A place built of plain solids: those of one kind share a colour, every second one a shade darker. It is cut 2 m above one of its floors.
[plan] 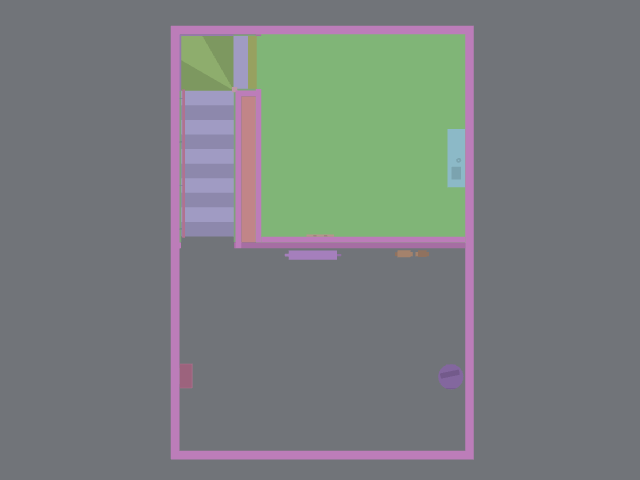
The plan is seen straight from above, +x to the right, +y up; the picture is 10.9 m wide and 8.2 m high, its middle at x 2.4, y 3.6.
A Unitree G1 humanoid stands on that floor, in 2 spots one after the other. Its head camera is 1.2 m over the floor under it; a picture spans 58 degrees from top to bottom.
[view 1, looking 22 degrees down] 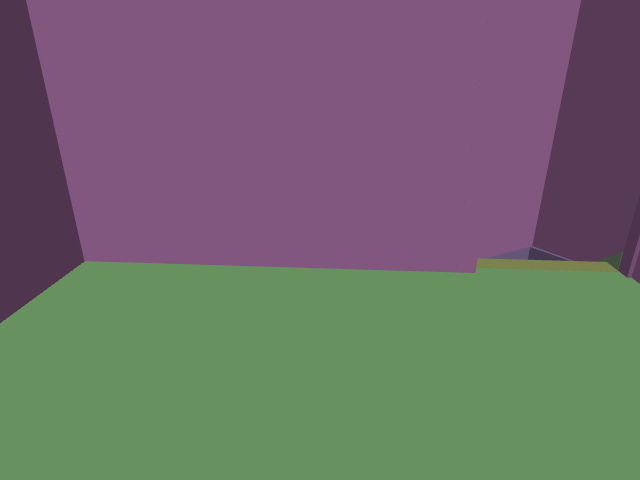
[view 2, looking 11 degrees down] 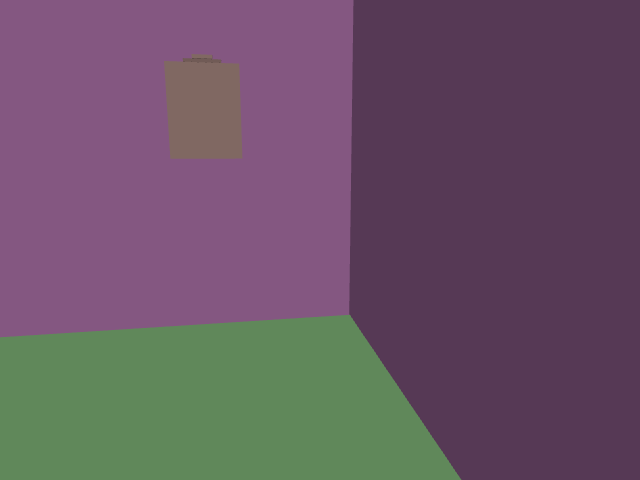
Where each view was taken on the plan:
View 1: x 3.88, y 5.38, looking -176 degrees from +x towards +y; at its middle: wall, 2.68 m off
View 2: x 2.17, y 6.73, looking -100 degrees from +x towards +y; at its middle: wall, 3.18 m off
